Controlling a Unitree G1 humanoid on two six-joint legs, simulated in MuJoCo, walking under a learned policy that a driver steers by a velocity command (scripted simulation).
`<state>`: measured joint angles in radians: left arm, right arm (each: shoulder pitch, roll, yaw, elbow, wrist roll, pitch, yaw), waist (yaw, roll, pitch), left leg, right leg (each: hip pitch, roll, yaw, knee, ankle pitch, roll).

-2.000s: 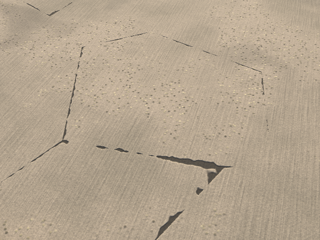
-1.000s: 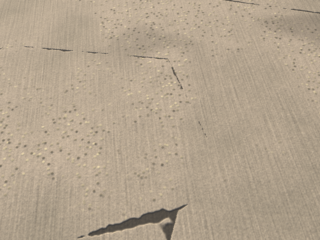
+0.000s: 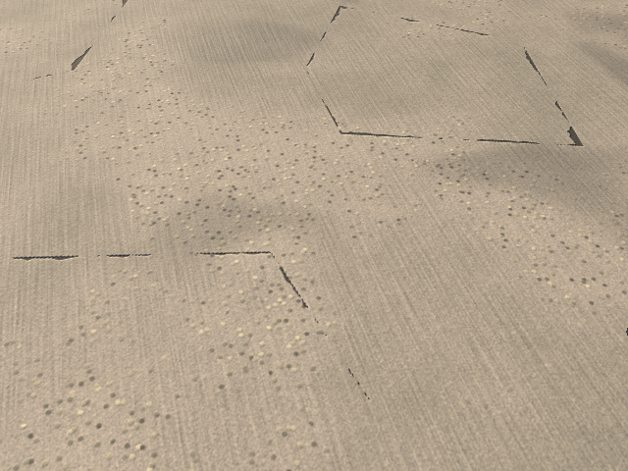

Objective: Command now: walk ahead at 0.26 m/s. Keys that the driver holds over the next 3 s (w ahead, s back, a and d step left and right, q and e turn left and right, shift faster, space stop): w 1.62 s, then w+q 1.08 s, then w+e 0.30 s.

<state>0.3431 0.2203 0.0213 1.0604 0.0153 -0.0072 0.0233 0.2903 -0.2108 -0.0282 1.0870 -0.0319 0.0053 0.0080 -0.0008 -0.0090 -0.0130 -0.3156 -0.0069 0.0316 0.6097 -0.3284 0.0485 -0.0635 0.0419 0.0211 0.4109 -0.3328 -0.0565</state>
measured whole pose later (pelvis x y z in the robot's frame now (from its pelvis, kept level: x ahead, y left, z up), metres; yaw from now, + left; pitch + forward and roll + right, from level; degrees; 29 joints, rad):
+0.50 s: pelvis +0.21 +0.04 +0.00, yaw +0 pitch +1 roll +0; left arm 0.03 0.20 0.03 0.94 0.02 -0.03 -0.03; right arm 0.47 -0.15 -0.01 1.11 -0.02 -0.09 -0.01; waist -0.05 -0.03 0.04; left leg 0.12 -0.08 0.05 0.17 -0.31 0.08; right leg -0.61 -0.05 -0.08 0.69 -0.07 -0.05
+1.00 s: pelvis +0.48 +0.01 +0.01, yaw +0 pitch +0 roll -1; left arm 0.46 0.17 0.03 1.08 0.01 -0.10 0.00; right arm 0.08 -0.21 -0.04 0.94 -0.03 -0.03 0.03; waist 0.05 0.04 0.04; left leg -0.64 0.11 0.03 0.76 -0.03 0.02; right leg 0.03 0.10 -0.08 0.18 -0.22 -0.10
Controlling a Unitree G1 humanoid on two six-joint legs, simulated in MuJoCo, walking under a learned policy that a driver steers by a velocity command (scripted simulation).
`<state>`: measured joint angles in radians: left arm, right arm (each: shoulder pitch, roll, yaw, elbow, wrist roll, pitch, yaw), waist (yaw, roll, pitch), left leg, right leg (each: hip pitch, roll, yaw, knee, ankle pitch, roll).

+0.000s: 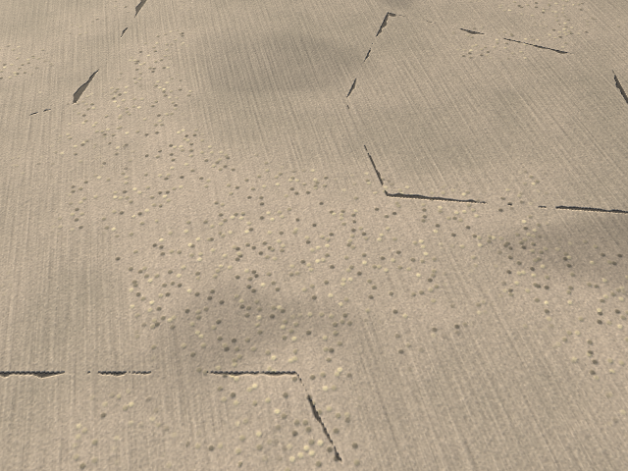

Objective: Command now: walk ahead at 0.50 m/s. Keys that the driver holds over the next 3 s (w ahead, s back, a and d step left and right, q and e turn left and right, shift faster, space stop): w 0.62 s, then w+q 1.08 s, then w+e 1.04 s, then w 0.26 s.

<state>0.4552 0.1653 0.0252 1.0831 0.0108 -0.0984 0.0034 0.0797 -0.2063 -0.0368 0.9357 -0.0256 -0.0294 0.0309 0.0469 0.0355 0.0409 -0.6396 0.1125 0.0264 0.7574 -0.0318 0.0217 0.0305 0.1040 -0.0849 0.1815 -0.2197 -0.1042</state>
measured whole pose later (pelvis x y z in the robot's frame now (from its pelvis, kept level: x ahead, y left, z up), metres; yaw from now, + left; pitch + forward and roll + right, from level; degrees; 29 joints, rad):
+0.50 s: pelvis +0.29 +0.05 +0.00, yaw +0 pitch +0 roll +1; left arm 0.14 0.21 0.05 0.94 0.03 -0.04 -0.03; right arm 0.42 -0.18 -0.04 1.07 -0.01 -0.09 0.00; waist -0.03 -0.04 0.04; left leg -0.03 -0.09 0.10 0.22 -0.20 0.10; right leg -0.64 -0.12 -0.01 0.88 -0.09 -0.03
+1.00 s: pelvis +0.56 +0.00 +0.00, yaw +9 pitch +0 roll -1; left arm 0.35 0.20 0.06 1.00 0.02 -0.11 0.01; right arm 0.21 -0.23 -0.07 0.94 -0.03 -0.01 0.03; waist 0.00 0.04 0.04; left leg -0.63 0.10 0.00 1.05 -0.14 0.07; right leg -0.08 0.03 -0.22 0.28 -0.21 -0.07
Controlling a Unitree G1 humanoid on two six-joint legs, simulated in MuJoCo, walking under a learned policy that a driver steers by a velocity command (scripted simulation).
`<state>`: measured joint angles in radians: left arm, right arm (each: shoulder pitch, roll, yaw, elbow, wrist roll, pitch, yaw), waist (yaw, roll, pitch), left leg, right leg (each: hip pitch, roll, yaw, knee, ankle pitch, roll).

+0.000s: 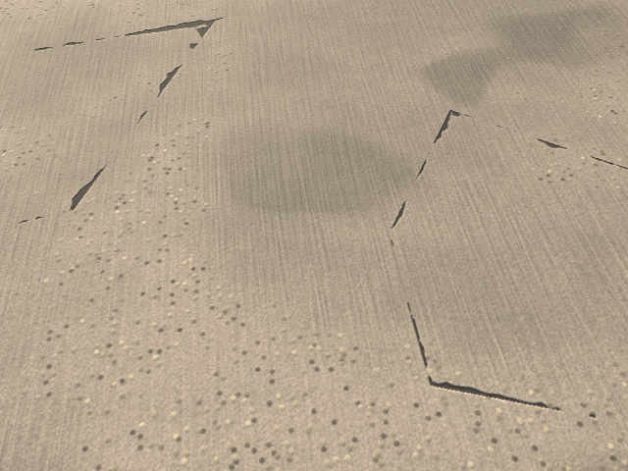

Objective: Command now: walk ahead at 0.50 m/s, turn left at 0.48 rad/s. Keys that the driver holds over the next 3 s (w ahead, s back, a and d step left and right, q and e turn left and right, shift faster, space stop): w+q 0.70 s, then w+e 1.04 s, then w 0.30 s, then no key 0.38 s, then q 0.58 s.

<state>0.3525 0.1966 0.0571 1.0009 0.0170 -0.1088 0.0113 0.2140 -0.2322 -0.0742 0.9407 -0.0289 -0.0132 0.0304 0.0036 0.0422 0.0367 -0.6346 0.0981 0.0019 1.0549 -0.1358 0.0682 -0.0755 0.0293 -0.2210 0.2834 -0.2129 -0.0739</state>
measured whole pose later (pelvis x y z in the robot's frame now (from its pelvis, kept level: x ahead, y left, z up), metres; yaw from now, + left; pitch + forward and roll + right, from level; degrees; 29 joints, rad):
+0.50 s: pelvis +0.26 +0.07 +0.00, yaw +18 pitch +0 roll +0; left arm 0.14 0.24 0.06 0.81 0.04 -0.04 -0.01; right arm 0.31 -0.26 -0.08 0.92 0.00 -0.04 0.00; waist -0.02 -0.03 0.06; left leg -0.16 -0.15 0.00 0.34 -0.19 0.15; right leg -0.60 -0.14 0.03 1.07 -0.26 0.04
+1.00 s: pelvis +0.55 +0.11 +0.00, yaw +24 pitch +0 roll +0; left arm 0.31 0.26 0.05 0.86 0.01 -0.06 -0.02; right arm 0.24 -0.27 -0.04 0.81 -0.05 -0.06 0.02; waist 0.01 0.04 0.04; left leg -0.44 0.00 -0.03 1.10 -0.31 0.04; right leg -0.25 0.09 0.01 0.40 -0.15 -0.08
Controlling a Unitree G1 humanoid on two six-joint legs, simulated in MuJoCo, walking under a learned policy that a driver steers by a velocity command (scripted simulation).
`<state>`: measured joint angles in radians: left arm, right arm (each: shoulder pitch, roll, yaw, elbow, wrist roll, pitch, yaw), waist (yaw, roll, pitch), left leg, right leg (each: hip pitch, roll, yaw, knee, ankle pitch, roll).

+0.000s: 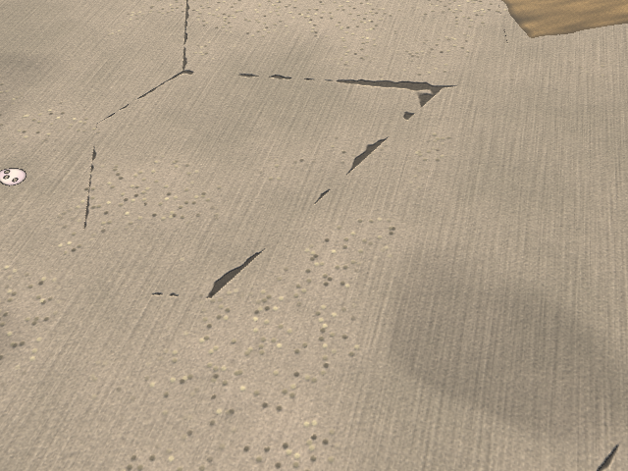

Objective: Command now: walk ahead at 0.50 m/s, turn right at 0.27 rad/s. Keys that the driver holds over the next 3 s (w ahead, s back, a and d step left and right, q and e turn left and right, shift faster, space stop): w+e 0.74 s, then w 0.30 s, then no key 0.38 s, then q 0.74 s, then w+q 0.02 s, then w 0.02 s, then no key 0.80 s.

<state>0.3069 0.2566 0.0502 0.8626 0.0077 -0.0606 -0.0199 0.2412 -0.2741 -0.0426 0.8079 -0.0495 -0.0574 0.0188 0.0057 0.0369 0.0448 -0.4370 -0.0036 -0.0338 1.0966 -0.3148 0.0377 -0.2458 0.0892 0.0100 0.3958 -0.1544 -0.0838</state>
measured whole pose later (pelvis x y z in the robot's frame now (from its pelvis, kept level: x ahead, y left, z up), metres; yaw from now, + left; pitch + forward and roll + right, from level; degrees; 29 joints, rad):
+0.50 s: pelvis +0.25 +0.03 +0.00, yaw -16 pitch +1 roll +0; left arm 0.30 0.31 0.08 0.79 0.03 -0.01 -0.04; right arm 0.23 -0.25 -0.03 0.75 -0.03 -0.08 -0.01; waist 0.01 -0.05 0.01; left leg -0.23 -0.02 0.07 0.39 -0.19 0.04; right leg -0.48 0.01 0.03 1.09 -0.33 -0.05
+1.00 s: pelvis +0.47 -0.11 -0.01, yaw -31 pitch +1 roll +0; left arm 0.20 0.25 0.04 0.77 0.02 -0.03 -0.02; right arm 0.32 -0.25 -0.03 0.82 -0.02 -0.05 0.01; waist -0.04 0.01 0.05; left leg -0.40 0.09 0.04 1.16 -0.35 0.02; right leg -0.28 0.08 -0.06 0.46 -0.19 -0.10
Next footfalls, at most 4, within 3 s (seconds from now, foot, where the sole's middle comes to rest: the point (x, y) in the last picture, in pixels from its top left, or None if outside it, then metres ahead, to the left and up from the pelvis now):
0.32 left None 0.33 0.11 -0.78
0.84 right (437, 457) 0.50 -0.19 -0.78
1.34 left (414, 337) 0.79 -0.17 -0.78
1.78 right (480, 400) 0.63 -0.30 -0.78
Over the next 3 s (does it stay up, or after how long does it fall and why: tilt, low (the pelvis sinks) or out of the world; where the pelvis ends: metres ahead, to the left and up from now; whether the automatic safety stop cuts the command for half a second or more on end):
stays up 0.65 -0.18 0.00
